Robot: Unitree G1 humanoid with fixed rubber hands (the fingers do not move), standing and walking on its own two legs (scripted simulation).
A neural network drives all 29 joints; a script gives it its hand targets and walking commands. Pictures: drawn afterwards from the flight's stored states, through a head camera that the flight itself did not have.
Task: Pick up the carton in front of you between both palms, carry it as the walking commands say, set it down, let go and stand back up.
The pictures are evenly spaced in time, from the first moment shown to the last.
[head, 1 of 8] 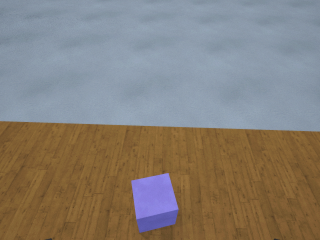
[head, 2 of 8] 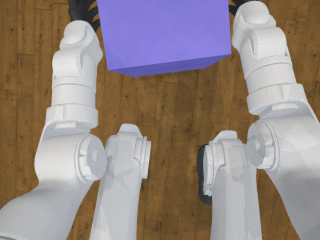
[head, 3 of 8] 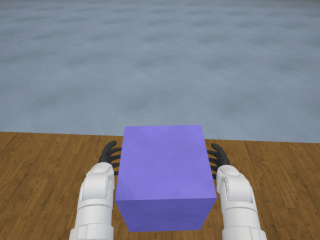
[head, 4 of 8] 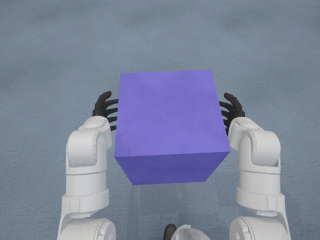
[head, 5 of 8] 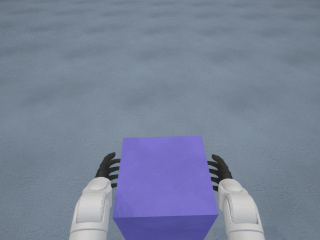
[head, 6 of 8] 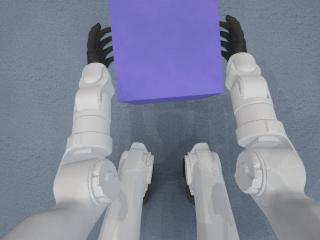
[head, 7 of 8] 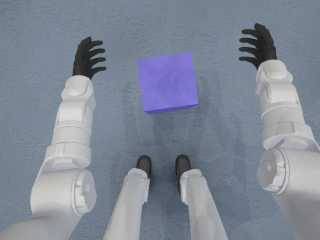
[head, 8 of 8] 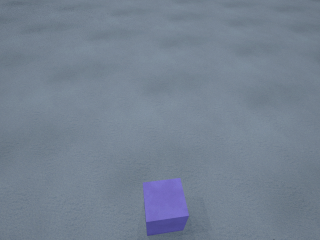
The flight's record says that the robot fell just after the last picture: no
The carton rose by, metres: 0.67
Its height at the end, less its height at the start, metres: -0.09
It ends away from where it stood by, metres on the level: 3.14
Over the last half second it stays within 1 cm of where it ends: yes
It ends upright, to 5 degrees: yes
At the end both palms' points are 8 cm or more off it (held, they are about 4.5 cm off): yes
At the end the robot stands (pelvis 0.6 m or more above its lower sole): yes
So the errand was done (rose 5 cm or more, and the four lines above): yes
